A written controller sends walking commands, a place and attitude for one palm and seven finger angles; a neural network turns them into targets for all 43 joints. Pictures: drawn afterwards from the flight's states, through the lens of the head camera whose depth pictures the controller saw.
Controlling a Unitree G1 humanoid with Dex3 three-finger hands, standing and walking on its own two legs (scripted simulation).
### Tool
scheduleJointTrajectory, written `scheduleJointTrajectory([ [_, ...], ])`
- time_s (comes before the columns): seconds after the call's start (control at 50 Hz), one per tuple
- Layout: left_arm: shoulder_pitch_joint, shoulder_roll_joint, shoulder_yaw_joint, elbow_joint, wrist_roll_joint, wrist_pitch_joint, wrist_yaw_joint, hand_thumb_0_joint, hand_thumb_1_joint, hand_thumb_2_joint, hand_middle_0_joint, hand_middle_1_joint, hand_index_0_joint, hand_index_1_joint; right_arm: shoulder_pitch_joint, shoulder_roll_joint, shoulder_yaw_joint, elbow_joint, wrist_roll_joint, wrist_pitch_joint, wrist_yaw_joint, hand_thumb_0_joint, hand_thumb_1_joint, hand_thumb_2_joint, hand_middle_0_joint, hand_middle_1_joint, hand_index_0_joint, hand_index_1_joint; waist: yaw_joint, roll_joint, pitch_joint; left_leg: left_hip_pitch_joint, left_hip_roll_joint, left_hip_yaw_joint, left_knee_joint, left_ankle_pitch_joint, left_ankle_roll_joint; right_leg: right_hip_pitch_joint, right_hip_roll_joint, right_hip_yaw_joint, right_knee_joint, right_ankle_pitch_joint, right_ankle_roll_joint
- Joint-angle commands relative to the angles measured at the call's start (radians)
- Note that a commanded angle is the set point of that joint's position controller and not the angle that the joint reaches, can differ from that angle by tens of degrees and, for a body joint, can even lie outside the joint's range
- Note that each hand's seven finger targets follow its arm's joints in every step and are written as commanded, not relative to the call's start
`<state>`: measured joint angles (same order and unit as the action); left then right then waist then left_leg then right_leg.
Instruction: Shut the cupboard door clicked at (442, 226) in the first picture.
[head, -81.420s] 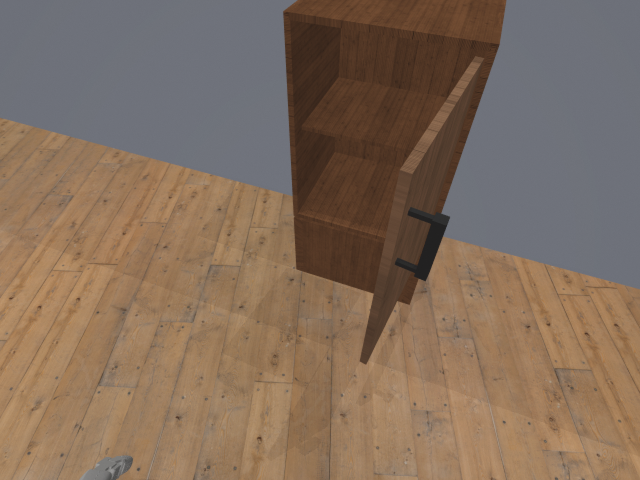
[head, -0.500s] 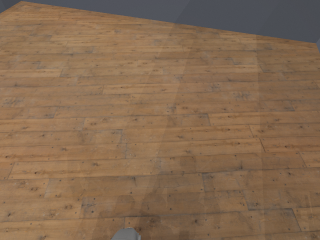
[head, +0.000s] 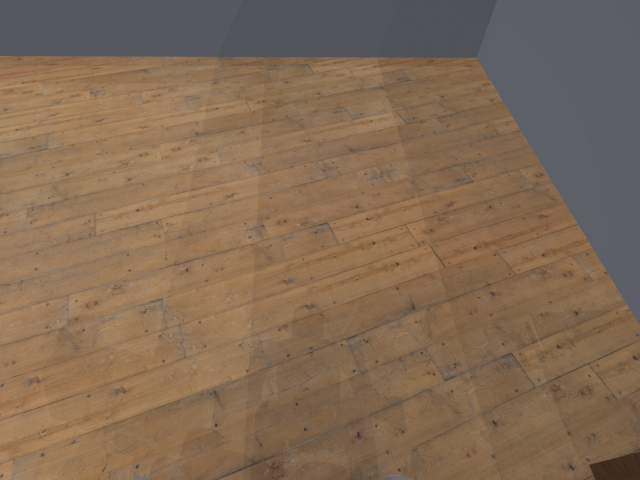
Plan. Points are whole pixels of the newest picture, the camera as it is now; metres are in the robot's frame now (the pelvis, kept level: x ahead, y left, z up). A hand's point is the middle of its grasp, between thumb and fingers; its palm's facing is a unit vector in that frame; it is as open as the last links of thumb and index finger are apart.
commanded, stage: turn to face it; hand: left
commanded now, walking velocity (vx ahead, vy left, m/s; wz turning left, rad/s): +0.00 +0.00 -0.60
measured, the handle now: out of the picture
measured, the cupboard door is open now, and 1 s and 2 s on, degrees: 2 2 2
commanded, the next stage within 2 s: none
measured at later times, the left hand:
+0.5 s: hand (204, 462) +0.16 +0.18 -0.18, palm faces -0.22 -0.96 -0.19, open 7.4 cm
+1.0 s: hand (278, 413) +0.23 +0.08 -0.15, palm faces -0.51 -0.81 -0.28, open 7.4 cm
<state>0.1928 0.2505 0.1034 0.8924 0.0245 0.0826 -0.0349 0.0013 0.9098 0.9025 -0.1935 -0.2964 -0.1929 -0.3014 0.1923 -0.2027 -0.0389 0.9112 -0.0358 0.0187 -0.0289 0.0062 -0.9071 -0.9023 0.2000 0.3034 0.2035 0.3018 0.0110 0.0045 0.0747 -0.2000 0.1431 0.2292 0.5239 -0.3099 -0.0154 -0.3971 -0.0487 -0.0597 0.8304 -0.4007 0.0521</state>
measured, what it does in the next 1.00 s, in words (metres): steps on the spot, turning right: right foot, then left foot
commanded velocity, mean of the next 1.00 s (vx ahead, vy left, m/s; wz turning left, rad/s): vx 0.00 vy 0.00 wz -0.60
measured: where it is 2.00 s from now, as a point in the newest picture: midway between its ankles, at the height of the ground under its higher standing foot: outside the picture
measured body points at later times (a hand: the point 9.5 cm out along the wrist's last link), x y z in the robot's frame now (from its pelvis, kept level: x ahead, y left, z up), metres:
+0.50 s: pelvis +0.04 +0.01 -0.01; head +0.09 +0.02 +0.44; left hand +0.17 +0.23 -0.17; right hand +0.06 -0.26 -0.13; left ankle +0.07 +0.12 -0.74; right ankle -0.02 -0.12 -0.71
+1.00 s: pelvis +0.03 -0.04 +0.00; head +0.05 -0.09 +0.44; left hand +0.25 +0.12 -0.13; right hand -0.07 -0.29 -0.16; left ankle +0.09 +0.11 -0.66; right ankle -0.02 -0.11 -0.74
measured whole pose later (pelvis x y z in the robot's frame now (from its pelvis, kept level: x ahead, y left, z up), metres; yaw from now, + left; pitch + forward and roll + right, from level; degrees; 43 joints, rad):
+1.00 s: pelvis +0.03 -0.04 +0.00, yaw -33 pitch +1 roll +1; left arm 0.17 0.20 0.06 0.87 0.02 0.04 -0.01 0.00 0.91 0.90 -0.20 -0.30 -0.20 -0.30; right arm 0.20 -0.27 -0.06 0.93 -0.02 0.08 -0.02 0.01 -0.91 -0.90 0.20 0.30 0.20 0.30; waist -0.01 0.05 0.09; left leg -0.48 0.10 0.06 1.13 -0.44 -0.08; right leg -0.27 0.01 -0.02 0.56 -0.30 -0.05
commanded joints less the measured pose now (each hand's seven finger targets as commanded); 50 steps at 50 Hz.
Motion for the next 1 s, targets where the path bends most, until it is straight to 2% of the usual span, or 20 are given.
scheduleJointTrajectory([
  [0.0, 0.036, 0.053, 0.003, -0.083, -0.001, -0.046, -0.001, 0.0, 0.9, 0.9, -0.2, -0.3, -0.2, -0.3, 0.02, -0.217, -0.066, -0.056, 0.009, -0.014, 0.001, 0.0, -0.9, -0.9, 0.2, 0.3, 0.2, 0.3, 0.005, 0.182, -0.123, 0.058, 0.191, -0.093, 0.023, 0.439, 0.077, 0.142, 0.041, -0.056, -0.28, 0.158, -0.036],
  [0.02, 0.11, 0.102, 0.013, -0.06, 0.003, -0.056, 0.002, 0.0, 0.9, 0.9, -0.2, -0.3, -0.2, -0.3, 0.013, -0.206, -0.066, -0.064, 0.018, -0.014, 0.006, 0.0, -0.9, -0.9, 0.2, 0.3, 0.2, 0.3, 0.043, 0.078, -0.165, -0.026, 0.141, -0.049, 0.163, 0.338, 0.027, 0.29, -0.003, 0.004, -0.401, 0.314, -0.06],
  [0.04, 0.17, 0.225, 0.034, -0.045, 0.014, -0.072, 0.017, 0.0, 0.9, 0.9, -0.2, -0.3, -0.2, -0.3, -0.002, -0.119, -0.046, -0.103, 0.026, -0.011, 0.011, 0.0, -0.9, -0.9, 0.2, 0.3, 0.2, 0.3, 0.078, -0.285, -0.182, -0.294, -0.006, 0.001, 0.404, -0.132, -0.039, 0.464, -0.252, 0.35, -0.481, 0.632, -0.152],
  [0.06, 0.203, 0.262, 0.04, -0.031, -0.002, -0.069, 0.033, 0.0, 0.9, 0.9, -0.2, -0.3, -0.2, -0.3, -0.05, -0.117, -0.037, -0.137, 0.022, 0.001, 0.005, 0.0, -0.9, -0.9, 0.2, 0.3, 0.2, 0.3, 0.094, -0.323, -0.168, -0.388, -0.066, -0.113, 0.59, -0.355, -0.053, 0.412, -0.362, 0.466, -0.459, 0.878, -0.255],
  [0.1, 0.11, 0.215, 0.035, -0.059, 0.001, -0.062, 0.051, 0.0, 0.9, 0.9, -0.2, -0.3, -0.2, -0.3, -0.058, -0.111, -0.033, -0.128, 0.024, 0.009, -0.002, 0.0, -0.9, -0.9, 0.2, 0.3, 0.2, 0.3, 0.052, -0.247, -0.119, -0.478, -0.029, -0.232, 0.687, -0.246, -0.046, 0.366, -0.3, 0.411, -0.482, 0.634, -0.279],
  [0.18, -0.005, 0.161, 0.011, -0.094, -0.002, -0.064, 0.05, 0.0, 0.9, 0.9, -0.2, -0.3, -0.2, -0.3, -0.014, -0.122, -0.034, -0.085, 0.02, 0.011, 0.009, 0.0, -0.9, -0.9, 0.2, 0.3, 0.2, 0.3, -0.005, -0.156, -0.126, -0.353, -0.038, -0.218, 0.595, -0.094, -0.07, 0.255, -0.191, 0.271, -0.458, 0.589, -0.227],
  [0.32, 0.002, 0.191, 0.021, -0.087, 0.006, -0.056, 0.041, 0.0, 0.9, 0.9, -0.2, -0.3, -0.2, -0.3, -0.011, -0.103, -0.03, -0.099, 0.028, 0.001, 0.006, 0.0, -0.9, -0.9, 0.2, 0.3, 0.2, 0.3, 0.004, -0.161, -0.118, -0.222, -0.103, -0.189, 0.259, -0.102, -0.065, 0.208, -0.17, 0.36, -0.434, 0.518, -0.238],
  [0.38, -0.045, 0.166, 0.019, -0.089, -0.005, -0.047, 0.04, 0.0, 0.9, 0.9, -0.2, -0.3, -0.2, -0.3, 0.088, -0.117, -0.031, -0.069, 0.031, -0.017, -0.003, 0.0, -0.9, -0.9, 0.2, 0.3, 0.2, 0.3, -0.049, -0.137, -0.139, 0.008, -0.114, -0.189, -0.056, 0.093, -0.056, 0.094, -0.106, 0.351, -0.333, 0.461, -0.158],
  [0.4, -0.032, 0.11, 0.009, -0.104, -0.015, -0.041, 0.038, 0.0, 0.9, 0.9, -0.2, -0.3, -0.2, -0.3, 0.121, -0.179, -0.038, -0.062, 0.023, -0.03, -0.008, 0.0, -0.9, -0.9, 0.2, 0.3, 0.2, 0.3, -0.056, 0.035, -0.163, 0.12, 0.017, -0.314, -0.196, 0.128, -0.024, -0.01, -0.006, 0.276, -0.224, 0.283, -0.103],
  [0.42, -0.005, 0.056, -0.004, -0.118, -0.022, -0.04, 0.029, 0.0, 0.9, 0.9, -0.2, -0.3, -0.2, -0.3, 0.142, -0.277, -0.053, -0.07, 0.01, -0.034, -0.01, 0.0, -0.9, -0.9, 0.2, 0.3, 0.2, 0.3, -0.051, 0.33, -0.173, 0.196, 0.271, -0.562, -0.234, 0.327, 0.079, -0.166, 0.119, 0.123, 0.012, -0.144, -0.038],
  [0.44, -0.035, 0.088, -0.002, -0.122, -0.011, -0.037, 0.029, 0.0, 0.9, 0.9, -0.2, -0.3, -0.2, -0.3, 0.15, -0.285, -0.051, -0.074, 0.004, -0.025, -0.015, 0.0, -0.9, -0.9, 0.2, 0.3, 0.2, 0.3, -0.069, 0.27, -0.151, 0.115, 0.348, -0.587, -0.225, 0.398, 0.166, -0.15, 0.083, 0.122, 0.215, -0.241, -0.033],
  [0.46, -0.026, 0.091, 0.002, -0.121, -0.005, -0.037, 0.024, 0.0, 0.9, 0.9, -0.2, -0.3, -0.2, -0.3, 0.1, -0.25, -0.042, -0.091, 0.002, -0.025, -0.015, 0.0, -0.9, -0.9, 0.2, 0.3, 0.2, 0.3, -0.037, 0.186, -0.119, 0.062, 0.324, -0.525, -0.221, 0.398, 0.182, -0.149, 0.047, 0.128, 0.299, -0.194, -0.027],
  [0.52, -0.026, 0.085, 0.013, -0.092, -0.002, -0.027, 0.005, 0.0, 0.9, 0.9, -0.2, -0.3, -0.2, -0.3, 0.027, -0.191, -0.024, -0.112, 0.0, -0.028, -0.021, 0.0, -0.9, -0.9, 0.2, 0.3, 0.2, 0.3, -0.008, 0.193, -0.074, 0.049, 0.209, -0.322, -0.188, 0.531, 0.14, -0.169, 0.023, 0.094, 0.381, -0.081, 0.002],
  [0.7, -0.097, 0.035, -0.007, -0.122, -0.005, -0.027, -0.008, 0.0, 0.9, 0.9, -0.2, -0.3, -0.2, -0.3, 0.102, -0.208, -0.05, -0.062, 0.003, -0.02, -0.008, 0.0, -0.9, -0.9, 0.2, 0.3, 0.2, 0.3, -0.055, 0.218, -0.114, 0.152, 0.214, -0.147, -0.119, 0.564, 0.137, -0.06, 0.023, -0.025, 0.018, -0.039, -0.005],
  [0.78, -0.017, 0.059, -0.004, -0.102, -0.005, -0.041, -0.005, 0.0, 0.9, 0.9, -0.2, -0.3, -0.2, -0.3, 0.059, -0.23, -0.063, -0.065, 0.009, -0.013, 0.002, 0.0, -0.9, -0.9, 0.2, 0.3, 0.2, 0.3, -0.008, 0.202, -0.139, 0.079, 0.204, -0.088, 0.007, 0.472, 0.076, 0.14, 0.05, -0.058, -0.268, 0.126, -0.039],
  [0.8, 0.055, 0.096, 0.005, -0.078, -0.002, -0.047, 0.001, 0.0, 0.9, 0.9, -0.2, -0.3, -0.2, -0.3, 0.038, -0.222, -0.064, -0.072, 0.016, -0.011, 0.006, 0.0, -0.9, -0.9, 0.2, 0.3, 0.2, 0.3, 0.032, 0.12, -0.153, -0.017, 0.168, -0.056, 0.115, 0.361, 0.031, 0.277, 0.025, -0.021, -0.381, 0.254, -0.059],
  [0.82, 0.121, 0.206, 0.023, -0.058, 0.009, -0.061, 0.013, 0.0, 0.9, 0.9, -0.2, -0.3, -0.2, -0.3, 0.032, -0.153, -0.051, -0.099, 0.027, -0.008, 0.012, 0.0, -0.9, -0.9, 0.2, 0.3, 0.2, 0.3, 0.067, -0.177, -0.176, -0.225, 0.05, 0.005, 0.331, 0.026, -0.033, 0.437, -0.186, 0.258, -0.485, 0.456, -0.133],
  [0.84, 0.155, 0.273, 0.036, -0.043, -0.001, -0.062, 0.028, 0.0, 0.9, 0.9, -0.2, -0.3, -0.2, -0.3, -0.03, -0.12, -0.034, -0.147, 0.023, 0.0, 0.009, 0.0, -0.9, -0.9, 0.2, 0.3, 0.2, 0.3, 0.088, -0.329, -0.142, -0.402, -0.061, -0.068, 0.544, -0.366, -0.063, 0.419, -0.347, 0.474, -0.48, 0.794, -0.246],
  [0.86, 0.161, 0.265, 0.034, -0.043, -0.007, -0.059, 0.04, 0.0, 0.9, 0.9, -0.2, -0.3, -0.2, -0.3, -0.028, -0.141, -0.033, -0.145, 0.025, 0.015, 0.001, 0.0, -0.9, -0.9, 0.2, 0.3, 0.2, 0.3, 0.082, -0.244, -0.136, -0.401, -0.035, -0.186, 0.646, -0.323, -0.053, 0.357, -0.366, 0.446, -0.485, 0.731, -0.291],
  [0.98, -0.031, 0.154, 0.005, -0.098, -0.005, -0.069, 0.046, 0.0, 0.9, 0.9, -0.2, -0.3, -0.2, -0.3, 0.012, -0.125, -0.039, -0.078, 0.017, 0.023, 0.014, 0.0, -0.9, -0.9, 0.2, 0.3, 0.2, 0.3, -0.02, -0.148, -0.108, -0.336, -0.041, -0.218, 0.605, -0.039, -0.076, 0.21, -0.16, 0.265, -0.497, 0.483, -0.214],
])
